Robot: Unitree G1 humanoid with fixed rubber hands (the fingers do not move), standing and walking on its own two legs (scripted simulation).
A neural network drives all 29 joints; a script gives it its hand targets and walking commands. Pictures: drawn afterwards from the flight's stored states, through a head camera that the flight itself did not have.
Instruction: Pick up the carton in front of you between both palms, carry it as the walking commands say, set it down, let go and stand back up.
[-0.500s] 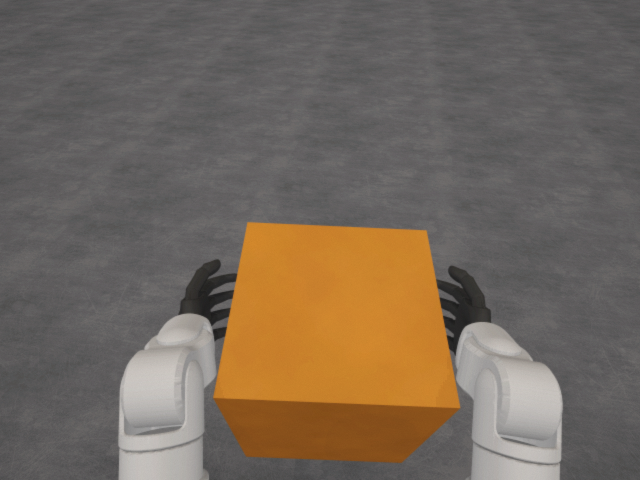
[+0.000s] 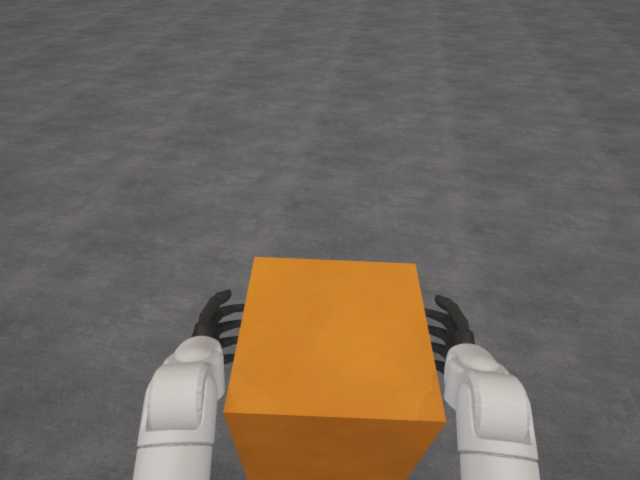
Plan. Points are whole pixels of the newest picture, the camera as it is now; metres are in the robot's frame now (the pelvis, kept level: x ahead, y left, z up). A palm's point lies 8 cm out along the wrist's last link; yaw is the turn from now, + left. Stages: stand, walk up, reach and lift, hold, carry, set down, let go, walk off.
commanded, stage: carry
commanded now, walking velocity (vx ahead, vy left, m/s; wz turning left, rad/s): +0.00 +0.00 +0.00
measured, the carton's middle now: (329, 377) +0.28 +0.00 -0.02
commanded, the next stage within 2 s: hold in 1.24 s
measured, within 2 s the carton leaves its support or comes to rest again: neither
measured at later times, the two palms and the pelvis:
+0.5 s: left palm (196, 362) +0.26 +0.16 +0.05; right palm (448, 370) +0.26 -0.14 +0.05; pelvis -0.04 +0.01 +0.00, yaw +0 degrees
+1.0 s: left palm (185, 381) +0.23 +0.17 +0.05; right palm (445, 389) +0.23 -0.13 +0.05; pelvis -0.06 +0.02 +0.00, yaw +0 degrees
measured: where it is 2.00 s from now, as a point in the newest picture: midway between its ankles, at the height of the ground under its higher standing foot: outside the picture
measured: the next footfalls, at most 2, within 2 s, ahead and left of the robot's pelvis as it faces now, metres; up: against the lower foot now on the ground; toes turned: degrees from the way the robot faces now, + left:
none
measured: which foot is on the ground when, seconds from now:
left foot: down 0.00-1.00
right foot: down 0.00-1.00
